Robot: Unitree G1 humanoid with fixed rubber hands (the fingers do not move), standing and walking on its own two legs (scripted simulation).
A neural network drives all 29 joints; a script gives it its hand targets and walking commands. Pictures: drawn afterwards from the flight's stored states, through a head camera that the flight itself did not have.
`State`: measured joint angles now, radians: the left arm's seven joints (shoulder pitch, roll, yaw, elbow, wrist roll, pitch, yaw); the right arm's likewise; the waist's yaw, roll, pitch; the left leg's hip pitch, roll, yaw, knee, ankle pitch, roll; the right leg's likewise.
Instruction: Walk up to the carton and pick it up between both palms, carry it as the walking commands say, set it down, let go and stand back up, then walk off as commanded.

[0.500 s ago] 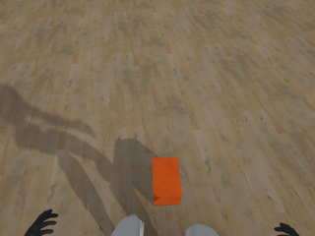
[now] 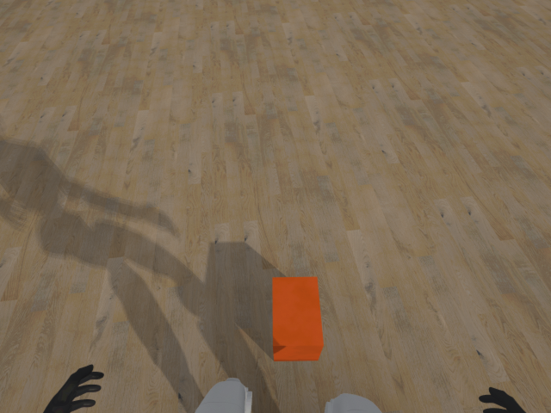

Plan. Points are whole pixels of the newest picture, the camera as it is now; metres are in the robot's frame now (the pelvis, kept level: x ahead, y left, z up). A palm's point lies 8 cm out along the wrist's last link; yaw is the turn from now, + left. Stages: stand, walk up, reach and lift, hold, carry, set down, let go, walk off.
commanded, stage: walk up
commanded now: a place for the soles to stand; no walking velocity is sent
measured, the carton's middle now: (295, 319) +0.45 -0.03 -0.63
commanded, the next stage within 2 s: none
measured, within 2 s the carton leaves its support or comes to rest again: neither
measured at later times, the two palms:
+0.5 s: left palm out of the picture +0.10 +0.33 -0.07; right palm out of the picture +0.10 -0.32 -0.08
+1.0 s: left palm out of the picture +0.08 +0.34 -0.07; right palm out of the picture +0.09 -0.32 -0.08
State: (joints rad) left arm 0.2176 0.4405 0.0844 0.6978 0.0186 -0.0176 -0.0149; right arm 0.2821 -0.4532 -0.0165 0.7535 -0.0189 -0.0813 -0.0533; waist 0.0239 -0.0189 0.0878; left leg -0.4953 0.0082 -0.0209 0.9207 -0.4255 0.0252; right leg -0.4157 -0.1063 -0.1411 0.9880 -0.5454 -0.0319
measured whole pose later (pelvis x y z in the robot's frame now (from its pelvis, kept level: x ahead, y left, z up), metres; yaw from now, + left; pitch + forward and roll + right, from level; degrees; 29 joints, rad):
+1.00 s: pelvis -0.02 +0.00 +0.00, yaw +2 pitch -3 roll +0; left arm 0.22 0.44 0.08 0.70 0.02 0.01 -0.02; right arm 0.28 -0.45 -0.02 0.75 -0.02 -0.07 -0.05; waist 0.02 -0.02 0.09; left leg -0.52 0.01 -0.03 0.95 -0.39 0.01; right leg -0.42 -0.09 -0.14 0.99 -0.52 -0.03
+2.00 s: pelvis -0.02 +0.00 +0.00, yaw +3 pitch -2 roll +1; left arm 0.22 0.44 0.08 0.70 0.01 0.00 -0.02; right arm 0.28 -0.45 -0.02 0.75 -0.02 -0.08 -0.04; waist 0.02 -0.01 0.09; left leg -0.51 0.01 -0.03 0.94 -0.39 -0.01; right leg -0.42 -0.09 -0.14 0.99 -0.53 -0.03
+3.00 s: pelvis -0.03 +0.01 -0.03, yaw +2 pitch +15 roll -2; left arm -0.34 0.19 0.12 0.69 -0.10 0.08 0.11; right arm -0.37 -0.29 -0.12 0.71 0.02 0.05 0.02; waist 0.02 0.02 0.16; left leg -0.95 0.02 -0.07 1.07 -0.37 -0.04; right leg -0.84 -0.06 -0.14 1.08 -0.49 -0.03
